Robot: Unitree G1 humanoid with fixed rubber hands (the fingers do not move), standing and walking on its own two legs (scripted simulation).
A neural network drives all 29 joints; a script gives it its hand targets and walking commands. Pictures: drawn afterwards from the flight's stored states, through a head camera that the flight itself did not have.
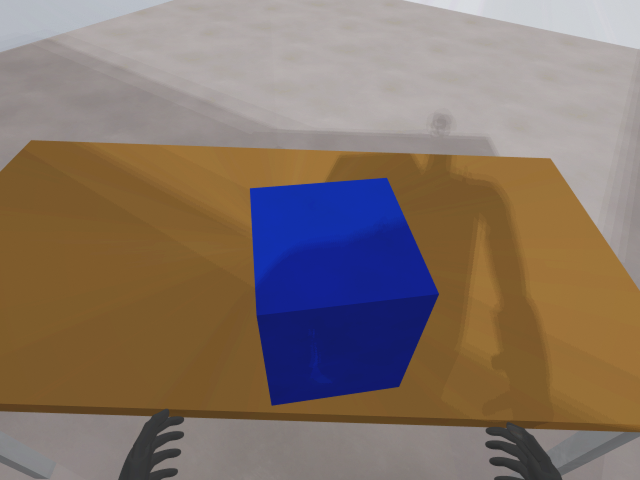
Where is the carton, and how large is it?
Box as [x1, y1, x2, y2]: [250, 178, 438, 405]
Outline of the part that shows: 386,178 250,188 256,314 272,405 394,387 399,385 438,293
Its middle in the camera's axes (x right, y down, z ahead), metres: +0.01 +0.08 +0.57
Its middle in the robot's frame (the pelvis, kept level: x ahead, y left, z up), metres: +0.38 +0.00 +0.00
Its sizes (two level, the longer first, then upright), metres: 0.210 0.200 0.250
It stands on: a table, 0.66 m high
